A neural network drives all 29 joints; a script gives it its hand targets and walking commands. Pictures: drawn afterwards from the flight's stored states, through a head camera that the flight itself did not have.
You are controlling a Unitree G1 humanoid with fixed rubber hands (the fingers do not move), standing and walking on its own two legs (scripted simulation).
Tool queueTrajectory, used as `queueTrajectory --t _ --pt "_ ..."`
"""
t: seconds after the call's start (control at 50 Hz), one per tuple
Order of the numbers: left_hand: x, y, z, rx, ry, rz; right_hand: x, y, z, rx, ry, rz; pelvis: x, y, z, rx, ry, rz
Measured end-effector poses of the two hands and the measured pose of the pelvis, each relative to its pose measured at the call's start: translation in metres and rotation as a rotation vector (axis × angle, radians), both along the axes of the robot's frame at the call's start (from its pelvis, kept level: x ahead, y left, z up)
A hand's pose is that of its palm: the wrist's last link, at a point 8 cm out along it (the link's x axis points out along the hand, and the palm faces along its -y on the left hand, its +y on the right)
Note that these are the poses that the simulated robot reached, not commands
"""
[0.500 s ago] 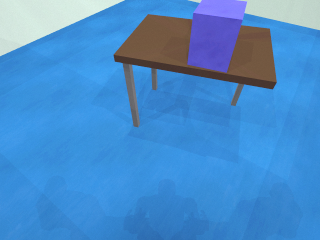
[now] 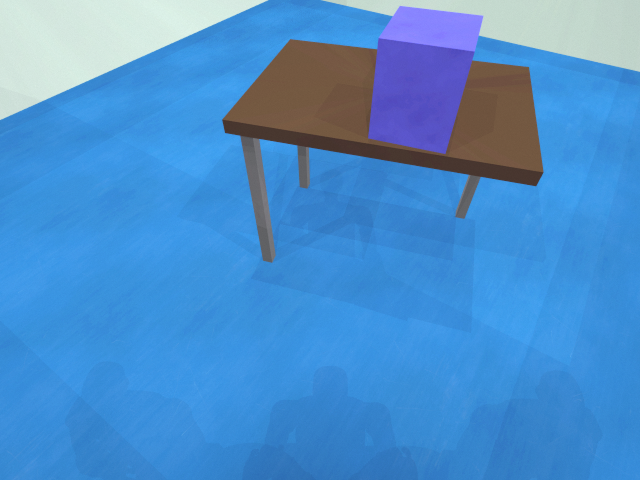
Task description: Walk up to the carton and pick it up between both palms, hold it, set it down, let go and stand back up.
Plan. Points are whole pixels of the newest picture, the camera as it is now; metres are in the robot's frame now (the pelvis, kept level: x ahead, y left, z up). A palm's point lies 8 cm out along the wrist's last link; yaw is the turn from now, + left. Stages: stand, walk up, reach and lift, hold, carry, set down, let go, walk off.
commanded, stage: walk up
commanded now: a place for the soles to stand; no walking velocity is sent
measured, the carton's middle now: (422, 80) +1.00 -0.20 +0.01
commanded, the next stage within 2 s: none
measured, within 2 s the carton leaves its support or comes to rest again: neither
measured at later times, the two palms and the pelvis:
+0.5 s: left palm out of the picture +0.10 +0.15 -0.12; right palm out of the picture +0.17 -0.35 -0.13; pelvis +0.13 -0.09 +0.00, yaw -7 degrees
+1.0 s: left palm (231, 287) +0.46 +0.20 -0.12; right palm (518, 374) +0.31 -0.28 -0.12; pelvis +0.36 -0.05 +0.00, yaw -11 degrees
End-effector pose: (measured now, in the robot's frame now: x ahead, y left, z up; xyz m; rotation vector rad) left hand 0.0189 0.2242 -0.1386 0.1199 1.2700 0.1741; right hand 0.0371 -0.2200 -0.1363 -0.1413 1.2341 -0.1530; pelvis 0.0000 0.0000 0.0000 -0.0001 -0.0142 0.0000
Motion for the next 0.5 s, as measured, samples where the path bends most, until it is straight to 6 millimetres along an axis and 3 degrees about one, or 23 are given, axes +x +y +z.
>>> queueTrajectory --t 0.1,0.2,0.28,0.36,0.5 --pt "0.007 0.001 0.006 0.018 0.054 -0.107 -0.019 -0.022 0.003 -0.024 -0.021 -0.092 0.015 -0.013 0.002 -0.002 -0.012 -0.059" --pt "0.058 -0.009 0.018 0.058 -0.03 -0.161 -0.049 -0.057 -0.003 -0.037 0.093 -0.134 0.039 -0.039 0.0 0.006 -0.028 -0.082" --pt "0.094 -0.027 0.013 0.111 -0.116 -0.159 -0.047 -0.094 -0.027 -0.032 0.182 -0.109 0.064 -0.067 -0.02 0.006 -0.037 -0.105" --pt "0.094 -0.049 0.003 0.114 -0.085 -0.086 -0.002 -0.119 -0.036 -0.028 0.167 -0.057 0.085 -0.082 -0.028 -0.02 -0.041 -0.089" --pt "0.08 -0.078 0.017 0.044 0.06 -0.071 0.133 -0.126 0.009 -0.038 -0.092 0.031 0.129 -0.087 0.0 -0.002 -0.041 -0.119"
